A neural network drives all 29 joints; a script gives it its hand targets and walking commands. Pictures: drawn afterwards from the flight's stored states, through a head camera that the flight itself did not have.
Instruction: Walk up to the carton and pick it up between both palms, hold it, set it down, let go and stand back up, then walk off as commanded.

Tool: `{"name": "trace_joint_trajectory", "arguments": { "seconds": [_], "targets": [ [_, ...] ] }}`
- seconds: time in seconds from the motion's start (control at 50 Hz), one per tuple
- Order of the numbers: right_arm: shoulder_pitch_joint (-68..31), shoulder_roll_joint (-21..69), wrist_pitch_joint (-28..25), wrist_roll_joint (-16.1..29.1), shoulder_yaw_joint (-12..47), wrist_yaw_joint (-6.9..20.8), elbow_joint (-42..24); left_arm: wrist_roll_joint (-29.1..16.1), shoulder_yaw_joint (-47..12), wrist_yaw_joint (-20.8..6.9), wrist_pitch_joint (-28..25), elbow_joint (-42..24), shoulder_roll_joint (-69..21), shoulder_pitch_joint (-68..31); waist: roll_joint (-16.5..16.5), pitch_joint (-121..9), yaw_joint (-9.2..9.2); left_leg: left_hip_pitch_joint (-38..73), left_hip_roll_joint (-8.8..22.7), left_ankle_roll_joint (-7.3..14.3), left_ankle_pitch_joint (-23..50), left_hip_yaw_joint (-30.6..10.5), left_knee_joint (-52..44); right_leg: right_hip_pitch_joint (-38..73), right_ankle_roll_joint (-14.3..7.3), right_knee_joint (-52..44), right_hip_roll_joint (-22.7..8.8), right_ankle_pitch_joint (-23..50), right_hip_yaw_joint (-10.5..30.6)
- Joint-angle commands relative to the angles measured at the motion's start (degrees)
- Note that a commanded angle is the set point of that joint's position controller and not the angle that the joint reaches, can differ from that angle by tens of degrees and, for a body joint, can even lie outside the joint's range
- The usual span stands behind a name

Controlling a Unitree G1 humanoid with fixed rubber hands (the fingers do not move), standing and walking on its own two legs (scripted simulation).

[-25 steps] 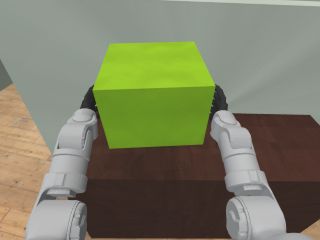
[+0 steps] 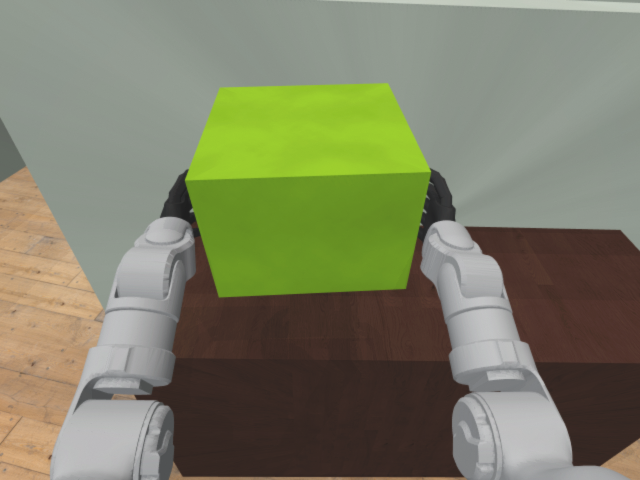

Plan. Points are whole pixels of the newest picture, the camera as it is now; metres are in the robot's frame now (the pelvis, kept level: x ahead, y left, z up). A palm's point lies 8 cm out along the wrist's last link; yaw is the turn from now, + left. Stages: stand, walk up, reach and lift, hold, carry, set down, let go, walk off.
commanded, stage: hold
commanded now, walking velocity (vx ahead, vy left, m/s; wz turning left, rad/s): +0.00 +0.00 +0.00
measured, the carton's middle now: (308, 183) +0.43 +0.01 +0.19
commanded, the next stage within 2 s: set down in 1.14 s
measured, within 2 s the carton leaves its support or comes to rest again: neither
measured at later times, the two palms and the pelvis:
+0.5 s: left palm (178, 226) +0.37 +0.17 +0.17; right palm (436, 227) +0.37 -0.15 +0.17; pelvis +0.00 +0.00 +0.00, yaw +0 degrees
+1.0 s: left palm (178, 226) +0.37 +0.17 +0.17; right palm (436, 227) +0.37 -0.15 +0.17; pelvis +0.00 +0.00 +0.00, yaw +0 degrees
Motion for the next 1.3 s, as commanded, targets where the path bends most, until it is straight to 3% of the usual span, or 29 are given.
{"name": "trace_joint_trajectory", "arguments": {
  "seconds": [0.0,1.12,1.14,1.2,1.28],
  "targets": [
    [-56.5,38.8,-5.4,10.3,33.1,9.4,-16.3,-3.8,-18.7,-9.6,-6.4,-22.3,-43.8,-53.4,1.5,-27.2,0.68,-2.2,-3.9,2.1,2.0,-0.8,-8.2,21.4,5.8,-5.5,0.0,7.7,9.2],
    [-56.4,39.2,-5.3,10.6,33.7,9.4,-16.8,-3.6,-18.6,-9.6,-6.3,-22.1,-43.8,-53.1,1.1,-26.9,0.73,-2.1,-3.9,2.2,2.6,-0.9,-8.0,21.4,5.9,-5.4,0.1,8.3,9.3],
    [-51.0,37.5,-6.2,10.0,29.4,9.7,-13.7,-0.6,-15.2,-12.1,-6.4,-19.8,-43.9,-44.7,2.3,-25.9,-2.39,-3.4,-4.0,1.3,4.6,0.0,-8.0,21.5,5.1,-6.4,0.6,7.0,8.8],
    [-54.4,37.7,-8.1,7.6,27.3,10.1,-13.7,0.3,-13.6,-13.4,-8.4,-17.5,-42.8,-48.0,1.9,-26.4,-2.14,-3.9,-4.3,1.6,3.8,0.3,-7.8,21.3,5.1,-6.4,0.3,4.8,8.8],
    [-54.5,38.0,-11.8,0.6,20.9,10.9,-8.4,3.3,-7.6,-15.8,-11.7,-9.5,-39.4,-49.6,-0.1,-23.4,-2.18,-4.6,-4.6,2.8,-1.4,1.8,-8.4,19.8,5.5,-7.4,-0.7,-4.6,8.8]
  ]
}}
